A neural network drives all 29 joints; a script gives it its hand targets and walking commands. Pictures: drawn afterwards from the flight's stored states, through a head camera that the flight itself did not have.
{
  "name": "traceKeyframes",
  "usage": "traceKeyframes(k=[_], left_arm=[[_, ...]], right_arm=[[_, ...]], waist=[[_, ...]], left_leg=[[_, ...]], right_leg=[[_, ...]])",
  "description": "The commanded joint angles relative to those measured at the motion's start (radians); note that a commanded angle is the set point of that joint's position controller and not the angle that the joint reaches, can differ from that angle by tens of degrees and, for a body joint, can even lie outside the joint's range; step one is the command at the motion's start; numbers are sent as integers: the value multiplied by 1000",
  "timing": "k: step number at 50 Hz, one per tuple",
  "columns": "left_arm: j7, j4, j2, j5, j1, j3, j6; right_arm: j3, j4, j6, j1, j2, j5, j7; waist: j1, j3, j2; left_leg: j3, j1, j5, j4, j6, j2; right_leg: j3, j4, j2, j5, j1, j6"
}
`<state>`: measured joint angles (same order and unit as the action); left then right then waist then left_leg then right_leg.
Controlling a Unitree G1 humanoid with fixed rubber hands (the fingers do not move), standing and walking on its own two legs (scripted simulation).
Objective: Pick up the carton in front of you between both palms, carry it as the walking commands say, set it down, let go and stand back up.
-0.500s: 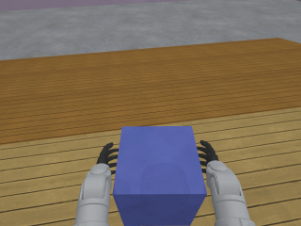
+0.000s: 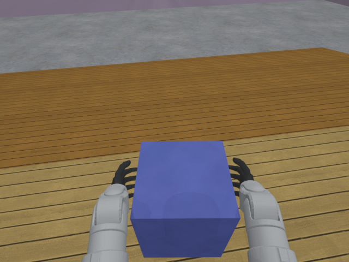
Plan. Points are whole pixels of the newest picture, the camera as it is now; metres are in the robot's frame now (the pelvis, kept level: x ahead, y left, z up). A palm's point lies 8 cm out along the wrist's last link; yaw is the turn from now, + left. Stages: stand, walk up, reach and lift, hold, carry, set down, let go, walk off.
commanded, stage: hold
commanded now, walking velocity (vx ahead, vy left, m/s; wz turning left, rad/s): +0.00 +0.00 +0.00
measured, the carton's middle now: (182, 200) +0.30 +0.00 -0.03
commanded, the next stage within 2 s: carry in 1.00 s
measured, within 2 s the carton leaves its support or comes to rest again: neither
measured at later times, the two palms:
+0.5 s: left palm (119, 189) +0.29 +0.15 +0.05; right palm (245, 186) +0.29 -0.15 +0.05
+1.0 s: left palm (119, 190) +0.29 +0.15 +0.05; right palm (245, 187) +0.29 -0.15 +0.05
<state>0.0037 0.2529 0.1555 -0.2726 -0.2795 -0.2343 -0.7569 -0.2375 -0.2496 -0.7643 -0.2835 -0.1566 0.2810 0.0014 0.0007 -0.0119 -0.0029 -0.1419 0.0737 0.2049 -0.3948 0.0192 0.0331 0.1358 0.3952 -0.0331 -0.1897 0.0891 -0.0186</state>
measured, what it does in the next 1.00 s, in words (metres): stands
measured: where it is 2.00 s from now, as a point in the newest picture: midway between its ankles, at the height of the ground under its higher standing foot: (174, 254)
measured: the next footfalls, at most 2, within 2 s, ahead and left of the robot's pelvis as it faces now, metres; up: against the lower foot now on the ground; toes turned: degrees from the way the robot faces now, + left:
left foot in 1.62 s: +0.29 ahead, +0.13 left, +0.00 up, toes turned +11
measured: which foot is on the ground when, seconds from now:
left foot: down 0.00-1.00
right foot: down 0.00-1.00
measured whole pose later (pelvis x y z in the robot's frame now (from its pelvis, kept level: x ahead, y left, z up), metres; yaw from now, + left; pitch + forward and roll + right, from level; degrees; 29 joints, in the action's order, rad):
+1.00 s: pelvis +0.00 +0.00 +0.00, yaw +0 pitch -6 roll +0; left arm 0.00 0.24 0.15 -0.27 -0.26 -0.21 -0.77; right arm -0.22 -0.23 -0.77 -0.26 -0.15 0.27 0.00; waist 0.00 0.00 0.00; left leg -0.14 0.08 0.21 -0.39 0.02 0.03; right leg 0.13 0.39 -0.03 -0.19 0.10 -0.02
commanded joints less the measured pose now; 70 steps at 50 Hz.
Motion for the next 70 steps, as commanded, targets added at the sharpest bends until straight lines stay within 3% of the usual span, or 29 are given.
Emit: traceKeyframes(k=[1,24,49,50,52,53,55,57,59,60,61,62,63,64,65,66,68,69,70], left_arm=[[250,-40,937,281,-575,579,42],[239,-98,930,291,-482,597,32],[244,-73,932,287,-523,589,36],[242,-79,924,293,-542,592,34],[233,-119,918,309,-536,617,29],[228,-148,920,322,-549,637,23],[215,-215,917,352,-554,680,3],[199,-280,903,387,-535,730,-35],[182,-346,868,417,-535,769,-91],[174,-378,853,431,-540,784,-124],[168,-398,842,444,-539,793,-158],[163,-422,829,457,-537,802,-192],[160,-443,827,478,-544,815,-226],[162,-464,832,508,-547,832,-258],[165,-483,844,539,-548,851,-282],[168,-492,861,567,-536,861,-300],[166,-517,882,597,-471,864,-334],[164,-535,889,599,-446,863,-352],[160,-542,887,590,-406,854,-367]], right_arm=[[584,35,43,-563,-949,-285,-254],[600,95,36,-476,-930,-295,-247],[594,72,40,-513,-938,-292,-248],[593,80,37,-532,-926,-302,-245],[619,120,33,-541,-927,-317,-238],[639,144,27,-552,-929,-328,-234],[685,201,7,-558,-922,-359,-224],[743,265,-33,-551,-914,-401,-212],[785,322,-91,-552,-898,-443,-201],[797,343,-122,-553,-888,-461,-196],[802,357,-153,-560,-874,-478,-192],[805,362,-184,-545,-854,-491,-186],[805,368,-213,-505,-838,-501,-179],[804,388,-240,-478,-828,-505,-169],[809,434,-265,-473,-823,-511,-158],[817,485,-289,-478,-825,-519,-148],[838,565,-330,-463,-832,-541,-138],[843,582,-348,-429,-839,-549,-138],[847,608,-368,-425,-843,-560,-144]], waist=[[0,245,3],[-1,263,0],[1,250,4],[6,241,5],[2,244,9],[1,234,14],[4,262,42],[4,330,99],[0,328,150],[-2,313,140],[-1,294,84],[-6,278,-49],[-22,272,-229],[-25,216,-281],[-27,208,-235],[-24,241,-185],[-11,347,-132],[-6,402,-106],[15,432,24]], left_leg=[[85,-9,-61,72,-5,67],[73,-49,-201,78,2,69],[79,-26,-130,76,-2,69],[40,90,-5,-3,-17,-105],[7,168,385,34,-28,-83],[11,209,472,23,-32,-75],[62,223,365,-56,-27,-70],[136,233,231,-161,-17,-41],[190,249,237,-140,-15,-16],[188,219,255,-97,-20,-26],[148,160,280,-36,-30,-62],[8,92,338,49,-61,-158],[-187,-7,364,154,-117,-279],[-305,-79,225,164,-179,-349],[-296,-100,70,141,-206,-355],[-222,-110,-40,102,-198,-338],[1,-19,-83,-10,-130,-249],[102,120,-18,-83,-91,-199],[218,286,21,-265,-47,-130]], right_leg=[[-81,-62,-63,65,-66,-2],[-74,-65,-70,199,-102,-5],[-76,-65,-66,128,-82,-2],[-50,5,106,-15,39,14],[1,-45,98,-409,117,27],[10,-49,102,-510,141,34],[17,-43,129,-455,136,52],[68,-64,179,-425,97,84],[100,-99,218,-492,110,107],[75,-82,212,-505,153,101],[10,-19,180,-472,222,79],[-93,131,124,-391,318,42],[-212,342,61,-292,454,6],[-245,321,49,-324,588,1],[-236,276,58,-353,596,12],[-253,202,51,-314,538,14],[-315,15,18,-110,240,14],[-292,-30,38,-55,-3,20],[-101,-111,162,-144,-188,68]])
